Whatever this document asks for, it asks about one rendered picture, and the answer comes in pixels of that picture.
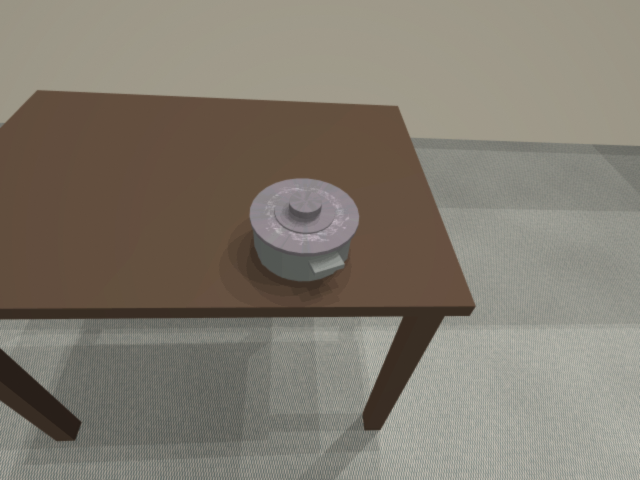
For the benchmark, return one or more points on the pot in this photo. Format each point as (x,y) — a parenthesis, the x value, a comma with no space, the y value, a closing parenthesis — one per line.
(300,268)

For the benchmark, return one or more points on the lid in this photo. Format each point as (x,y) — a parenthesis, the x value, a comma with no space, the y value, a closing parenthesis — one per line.
(278,228)

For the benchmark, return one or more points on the table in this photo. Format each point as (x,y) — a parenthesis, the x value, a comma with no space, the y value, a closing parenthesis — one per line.
(117,206)

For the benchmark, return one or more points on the knob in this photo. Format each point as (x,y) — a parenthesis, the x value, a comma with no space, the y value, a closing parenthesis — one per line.
(305,204)

